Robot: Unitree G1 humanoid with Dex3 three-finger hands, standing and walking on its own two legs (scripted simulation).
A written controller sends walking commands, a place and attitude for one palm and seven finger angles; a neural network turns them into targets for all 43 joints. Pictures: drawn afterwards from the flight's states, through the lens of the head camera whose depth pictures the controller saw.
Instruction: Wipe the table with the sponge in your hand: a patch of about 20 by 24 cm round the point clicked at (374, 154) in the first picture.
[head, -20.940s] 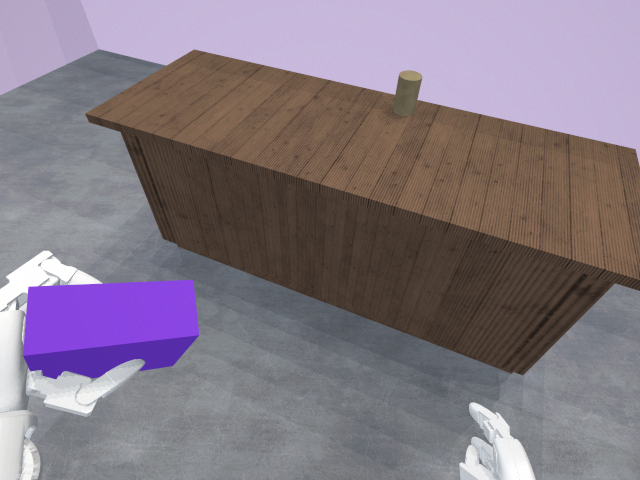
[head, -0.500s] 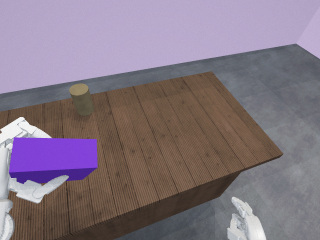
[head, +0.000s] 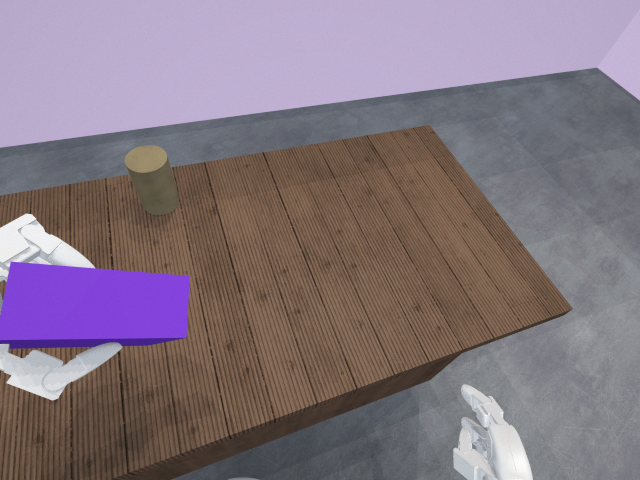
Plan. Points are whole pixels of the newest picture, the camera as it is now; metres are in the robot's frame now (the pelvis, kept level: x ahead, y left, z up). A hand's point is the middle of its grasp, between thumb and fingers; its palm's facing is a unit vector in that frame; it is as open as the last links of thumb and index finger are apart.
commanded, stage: come to a stop and stand still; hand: left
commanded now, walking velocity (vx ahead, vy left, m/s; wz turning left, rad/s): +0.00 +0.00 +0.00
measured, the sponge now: (120, 313) +0.24 +0.22 +0.12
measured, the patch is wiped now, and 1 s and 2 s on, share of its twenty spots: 0.00 0.00 0.00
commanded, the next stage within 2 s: look again from close up in 0.16 s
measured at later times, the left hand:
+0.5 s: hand (45, 342) +0.19 +0.25 +0.15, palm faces +0.37 -0.86 -0.36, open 9.7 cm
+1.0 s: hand (23, 308) +0.21 +0.27 +0.17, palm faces +0.38 -0.84 -0.40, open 9.7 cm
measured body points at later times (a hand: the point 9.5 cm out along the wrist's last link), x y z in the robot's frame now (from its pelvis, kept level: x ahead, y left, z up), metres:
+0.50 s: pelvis -0.02 +0.00 +0.00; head +0.00 +0.02 +0.45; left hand +0.17 +0.29 +0.17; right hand +0.16 -0.23 -0.06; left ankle +0.03 +0.09 -0.74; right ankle -0.03 -0.15 -0.74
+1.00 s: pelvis -0.02 +0.01 +0.00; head +0.01 +0.03 +0.45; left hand +0.19 +0.31 +0.19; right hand +0.15 -0.22 -0.07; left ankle +0.03 +0.09 -0.74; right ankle -0.03 -0.15 -0.74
